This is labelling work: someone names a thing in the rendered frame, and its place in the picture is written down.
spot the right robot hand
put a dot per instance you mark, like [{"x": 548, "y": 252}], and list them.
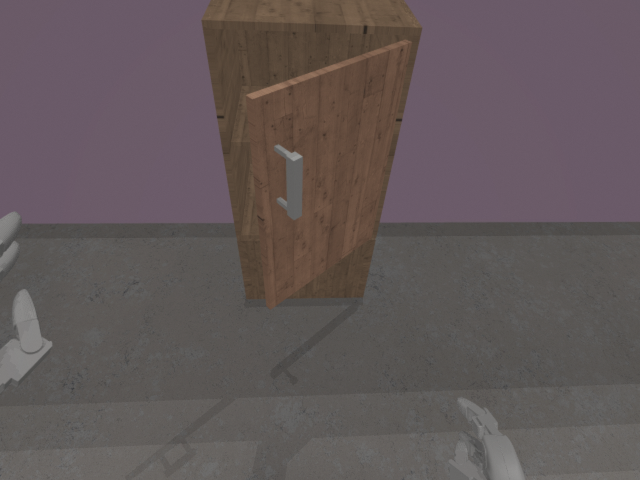
[{"x": 494, "y": 459}]

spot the handle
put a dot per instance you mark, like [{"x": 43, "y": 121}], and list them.
[{"x": 294, "y": 180}]

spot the cupboard door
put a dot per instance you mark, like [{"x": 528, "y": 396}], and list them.
[{"x": 341, "y": 119}]

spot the left robot hand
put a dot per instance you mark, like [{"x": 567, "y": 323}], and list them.
[{"x": 18, "y": 358}]

